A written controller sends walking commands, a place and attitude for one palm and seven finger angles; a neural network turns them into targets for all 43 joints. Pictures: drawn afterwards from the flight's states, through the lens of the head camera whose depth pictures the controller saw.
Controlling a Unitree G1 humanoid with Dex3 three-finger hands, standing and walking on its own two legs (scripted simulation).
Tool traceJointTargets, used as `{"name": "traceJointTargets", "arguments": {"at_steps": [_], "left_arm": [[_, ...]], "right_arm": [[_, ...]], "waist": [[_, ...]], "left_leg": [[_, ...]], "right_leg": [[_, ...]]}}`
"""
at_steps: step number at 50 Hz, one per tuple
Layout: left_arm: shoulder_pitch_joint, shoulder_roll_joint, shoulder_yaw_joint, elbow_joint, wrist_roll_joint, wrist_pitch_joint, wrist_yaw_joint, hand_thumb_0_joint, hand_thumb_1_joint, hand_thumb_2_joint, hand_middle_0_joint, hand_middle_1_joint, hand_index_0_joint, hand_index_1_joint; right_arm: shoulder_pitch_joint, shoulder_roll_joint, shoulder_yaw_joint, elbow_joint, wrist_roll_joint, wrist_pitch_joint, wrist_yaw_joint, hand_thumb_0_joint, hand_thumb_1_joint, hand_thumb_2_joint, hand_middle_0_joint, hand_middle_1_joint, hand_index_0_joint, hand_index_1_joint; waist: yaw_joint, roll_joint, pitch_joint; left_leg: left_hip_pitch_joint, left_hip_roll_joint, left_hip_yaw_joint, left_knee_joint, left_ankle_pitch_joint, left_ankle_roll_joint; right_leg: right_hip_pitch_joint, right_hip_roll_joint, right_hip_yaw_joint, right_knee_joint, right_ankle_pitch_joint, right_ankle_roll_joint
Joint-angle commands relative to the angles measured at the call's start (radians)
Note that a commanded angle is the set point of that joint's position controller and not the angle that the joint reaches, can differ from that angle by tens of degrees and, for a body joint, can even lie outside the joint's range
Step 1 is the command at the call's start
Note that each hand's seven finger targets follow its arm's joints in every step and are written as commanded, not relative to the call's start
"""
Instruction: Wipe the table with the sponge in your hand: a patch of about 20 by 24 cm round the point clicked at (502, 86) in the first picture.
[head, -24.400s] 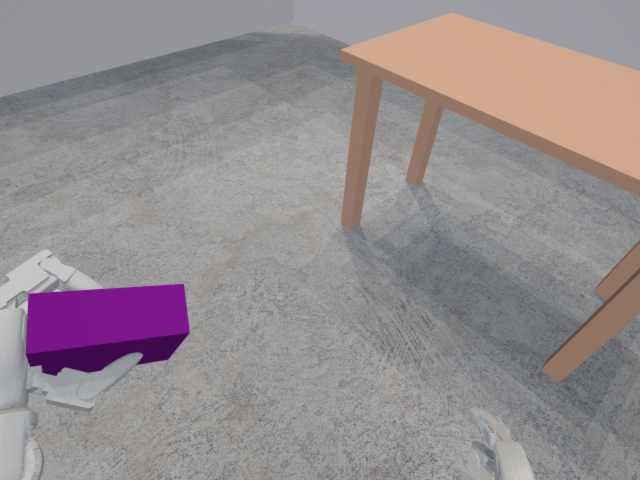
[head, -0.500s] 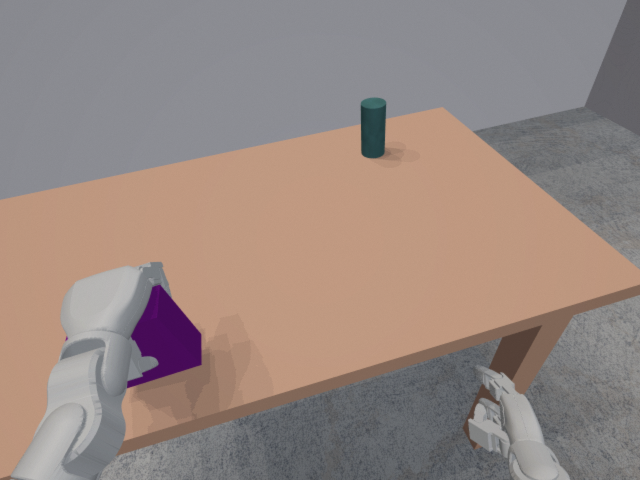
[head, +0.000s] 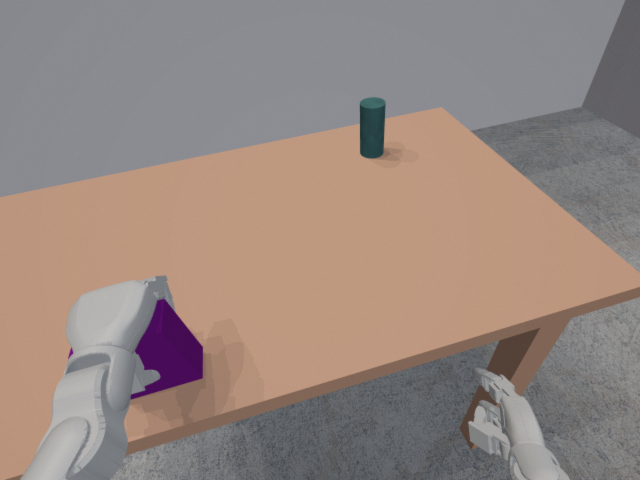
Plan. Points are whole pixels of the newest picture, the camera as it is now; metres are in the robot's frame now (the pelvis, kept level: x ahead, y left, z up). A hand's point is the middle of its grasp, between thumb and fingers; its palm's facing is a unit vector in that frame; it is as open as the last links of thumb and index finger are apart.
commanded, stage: lower the sponge onto the table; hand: left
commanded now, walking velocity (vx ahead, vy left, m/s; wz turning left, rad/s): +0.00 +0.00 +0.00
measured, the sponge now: (151, 359) +0.23 +0.27 +0.04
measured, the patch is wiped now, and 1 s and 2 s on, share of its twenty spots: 0.00 0.30 0.40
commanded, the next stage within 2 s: wipe forward along the first lane in 0.04 s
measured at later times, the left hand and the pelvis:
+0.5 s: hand (139, 325) +0.25 +0.28 +0.08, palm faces +0.00 -0.06 -1.00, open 9.3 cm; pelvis +0.00 +0.00 +0.00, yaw +1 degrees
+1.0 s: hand (144, 285) +0.32 +0.31 +0.08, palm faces -0.07 -0.02 -1.00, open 9.4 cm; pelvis +0.01 -0.01 +0.00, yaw +1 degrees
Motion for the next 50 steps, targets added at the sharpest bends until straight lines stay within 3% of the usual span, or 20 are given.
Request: {"name": "traceJointTargets", "arguments": {"at_steps": [1, 3, 5, 6, 10, 12, 15, 19, 20, 21, 24, 25, 26, 30, 35, 36, 38, 40, 41, 50], "left_arm": [[-0.218, 0.191, 0.138, -0.189, 0.019, -0.008, 0.049, 0.0, 0.1, 1.3, -1.2, -1.6, -1.2, -1.6], [-0.191, 0.173, 0.122, -0.158, 0.019, -0.004, 0.049, 0.0, 0.1, 1.3, -1.2, -1.6, -1.2, -1.6], [-0.189, 0.237, 0.177, -0.149, 0.021, 0.004, 0.053, 0.0, 0.1, 1.3, -1.2, -1.6, -1.2, -1.6], [-0.216, 0.175, 0.123, -0.159, 0.026, 0.004, 0.049, 0.0, 0.1, 1.3, -1.2, -1.6, -1.2, -1.6], [-0.237, 0.21, 0.143, -0.137, 0.033, 0.006, 0.047, 0.0, 0.1, 1.3, -1.2, -1.6, -1.2, -1.6], [-0.26, 0.158, 0.093, -0.079, 0.035, 0.006, 0.043, 0.0, 0.1, 1.3, -1.2, -1.6, -1.2, -1.6], [-0.288, 0.209, 0.136, -0.062, 0.035, -0.004, 0.046, 0.0, 0.1, 1.3, -1.2, -1.6, -1.2, -1.6], [-0.326, 0.163, 0.097, 0.007, 0.029, -0.022, 0.042, 0.0, 0.1, 1.3, -1.2, -1.6, -1.2, -1.6], [-0.335, 0.204, 0.133, 0.015, 0.029, -0.022, 0.045, 0.0, 0.1, 1.3, -1.2, -1.6, -1.2, -1.6], [-0.364, 0.171, 0.103, 0.029, 0.032, -0.026, 0.043, 0.0, 0.1, 1.3, -1.2, -1.6, -1.2, -1.6], [-0.347, 0.192, 0.127, 0.076, 0.027, -0.044, 0.044, 0.0, 0.1, 1.3, -1.2, -1.6, -1.2, -1.6], [-0.335, 0.238, 0.171, 0.087, 0.024, -0.041, 0.046, 0.0, 0.1, 1.3, -1.2, -1.6, -1.2, -1.6], [-0.384, 0.179, 0.114, 0.1, 0.023, -0.044, 0.041, 0.0, 0.1, 1.3, -1.2, -1.6, -1.2, -1.6], [-0.453, 0.235, 0.146, 0.182, 0.026, -0.06, 0.038, 0.0, 0.1, 1.3, -1.2, -1.6, -1.2, -1.6], [-0.523, 0.241, 0.137, 0.294, 0.025, -0.088, 0.027, 0.0, 0.1, 1.3, -1.2, -1.6, -1.2, -1.6], [-0.527, 0.191, 0.096, 0.315, 0.026, -0.09, 0.023, 0.0, 0.1, 1.3, -1.2, -1.6, -1.2, -1.6], [-0.539, 0.188, 0.089, 0.356, 0.031, -0.099, 0.019, 0.0, 0.1, 1.3, -1.2, -1.6, -1.2, -1.6], [-0.532, 0.254, 0.147, 0.383, 0.036, -0.105, 0.023, 0.0, 0.1, 1.3, -1.2, -1.6, -1.2, -1.6], [-0.54, 0.2, 0.102, 0.394, 0.032, -0.106, 0.019, 0.0, 0.1, 1.3, -1.2, -1.6, -1.2, -1.6], [-0.594, 0.291, 0.171, 0.456, 0.031, -0.138, 0.024, 0.0, 0.1, 1.3, -1.2, -1.6, -1.2, -1.6]], "right_arm": [[-0.237, -0.081, -0.035, -0.175, 0.001, -0.05, -0.004, 0.0, -0.9, -0.9, 0.2, 0.3, 0.2, 0.3], [-0.235, -0.084, -0.037, -0.168, 0.001, -0.044, -0.003, 0.0, -0.9, -0.9, 0.2, 0.3, 0.2, 0.3], [-0.25, -0.092, -0.037, -0.165, 0.001, -0.041, -0.006, 0.0, -0.9, -0.9, 0.2, 0.3, 0.2, 0.3], [-0.242, -0.083, -0.032, -0.172, 0.004, -0.042, -0.005, 0.0, -0.9, -0.9, 0.2, 0.3, 0.2, 0.3], [-0.245, -0.092, -0.037, -0.163, 0.004, -0.036, -0.007, 0.0, -0.9, -0.9, 0.2, 0.3, 0.2, 0.3], [-0.233, -0.086, -0.032, -0.158, 0.007, -0.038, -0.01, 0.0, -0.9, -0.9, 0.2, 0.3, 0.2, 0.3], [-0.235, -0.093, -0.036, -0.153, 0.006, -0.036, -0.018, 0.0, -0.9, -0.9, 0.2, 0.3, 0.2, 0.3], [-0.222, -0.093, -0.038, -0.139, 0.011, -0.033, -0.023, 0.0, -0.9, -0.9, 0.2, 0.3, 0.2, 0.3], [-0.224, -0.095, -0.038, -0.139, 0.01, -0.036, -0.026, 0.0, -0.9, -0.9, 0.2, 0.3, 0.2, 0.3], [-0.218, -0.091, -0.035, -0.142, 0.014, -0.039, -0.027, 0.0, -0.9, -0.9, 0.2, 0.3, 0.2, 0.3], [-0.204, -0.1, -0.044, -0.13, 0.012, -0.036, -0.03, 0.0, -0.9, -0.9, 0.2, 0.3, 0.2, 0.3], [-0.207, -0.105, -0.044, -0.129, 0.011, -0.036, -0.032, 0.0, -0.9, -0.9, 0.2, 0.3, 0.2, 0.3], [-0.204, -0.098, -0.039, -0.134, 0.017, -0.037, -0.033, 0.0, -0.9, -0.9, 0.2, 0.3, 0.2, 0.3], [-0.182, -0.111, -0.044, -0.114, 0.019, -0.037, -0.043, 0.0, -0.9, -0.9, 0.2, 0.3, 0.2, 0.3], [-0.143, -0.12, -0.049, -0.101, 0.026, -0.037, -0.05, 0.0, -0.9, -0.9, 0.2, 0.3, 0.2, 0.3], [-0.131, -0.115, -0.051, -0.108, 0.028, -0.038, -0.049, 0.0, -0.9, -0.9, 0.2, 0.3, 0.2, 0.3], [-0.112, -0.121, -0.055, -0.099, 0.029, -0.034, -0.045, 0.0, -0.9, -0.9, 0.2, 0.3, 0.2, 0.3], [-0.098, -0.131, -0.061, -0.097, 0.027, -0.029, -0.041, 0.0, -0.9, -0.9, 0.2, 0.3, 0.2, 0.3], [-0.091, -0.127, -0.06, -0.107, 0.029, -0.028, -0.041, 0.0, -0.9, -0.9, 0.2, 0.3, 0.2, 0.3], [-0.047, -0.145, -0.073, -0.094, 0.034, -0.008, -0.033, 0.0, -0.9, -0.9, 0.2, 0.3, 0.2, 0.3]], "waist": [[0.013, -0.045, -0.17], [0.012, -0.053, -0.143], [0.019, -0.051, -0.13], [0.009, -0.036, -0.164], [0.008, -0.041, -0.154], [-0.004, -0.078, -0.129], [0.004, -0.075, -0.149], [-0.01, -0.097, -0.145], [-0.007, -0.094, -0.146], [-0.015, -0.112, -0.165], [-0.009, -0.108, -0.172], [-0.003, -0.107, -0.163], [-0.022, -0.118, -0.17], [-0.027, -0.116, -0.151], [-0.043, -0.126, -0.16], [-0.049, -0.138, -0.172], [-0.052, -0.137, -0.187], [-0.046, -0.145, -0.198], [-0.054, -0.157, -0.212], [-0.061, -0.153, -0.218]], "left_leg": [[0.015, -0.036, -0.066, -0.034, 0.127, 0.038], [0.009, -0.037, -0.068, -0.035, 0.128, 0.036], [0.003, -0.04, -0.075, -0.038, 0.106, 0.035], [0.001, -0.04, -0.065, -0.035, 0.116, 0.037], [0.004, -0.041, -0.07, -0.037, 0.106, 0.035], [-0.008, -0.041, -0.065, -0.035, 0.094, 0.037], [-0.003, -0.044, -0.069, -0.037, 0.076, 0.038], [-0.014, -0.044, -0.059, -0.03, 0.078, 0.039], [-0.012, -0.046, -0.063, -0.034, 0.059, 0.039], [-0.021, -0.046, -0.059, -0.029, 0.067, 0.04], [-0.022, -0.045, -0.056, -0.019, 0.092, 0.04], [-0.023, -0.048, -0.062, -0.019, 0.083, 0.04], [-0.037, -0.047, -0.05, -0.015, 0.08, 0.041], [-0.041, -0.049, -0.053, -0.014, 0.039, 0.042], [-0.071, -0.051, -0.048, -0.002, 0.024, 0.044], [-0.081, -0.05, -0.041, 0.003, 0.031, 0.047], [-0.084, -0.05, -0.042, 0.015, 0.048, 0.048], [-0.097, -0.05, -0.047, 0.021, 0.058, 0.048], [-0.11, -0.05, -0.035, 0.031, 0.068, 0.051], [-0.143, -0.048, -0.04, 0.048, 0.081, 0.052]], "right_leg": [[0.029, -0.003, 0.099, -0.08, 0.01, -0.036], [0.018, -0.004, 0.098, -0.085, 0.016, -0.032], [0.015, 0.004, 0.126, -0.089, -0.011, -0.04], [0.025, -0.003, 0.095, -0.076, 0.003, -0.035], [0.014, 0.006, 0.115, -0.081, 0.001, -0.04], [-0.01, 0.001, 0.086, -0.083, -0.013, -0.031], [-0.001, 0.007, 0.108, -0.086, -0.023, -0.037], [-0.014, -0.001, 0.084, -0.087, -0.01, -0.025], [-0.015, 0.005, 0.105, -0.092, -0.037, -0.031], [-0.012, 0.001, 0.079, -0.082, -0.025, -0.027], [-0.003, -0.003, 0.081, -0.077, 0.022, -0.023], [-0.003, 0.002, 0.103, -0.083, 0.007, -0.029], [-0.01, -0.005, 0.075, -0.078, 0.006, -0.02], [-0.045, -0.001, 0.097, -0.09, -0.035, -0.022], [-0.06, -0.004, 0.085, -0.082, -0.035, -0.016], [-0.056, -0.01, 0.062, -0.073, -0.023, -0.012], [-0.061, -0.009, 0.061, -0.064, 0.011, -0.011], [-0.051, -0.005, 0.076, -0.053, 0.038, -0.016], [-0.038, -0.012, 0.058, -0.044, 0.067, -0.009], [-0.051, -0.012, 0.068, -0.023, 0.12, -0.01]]}}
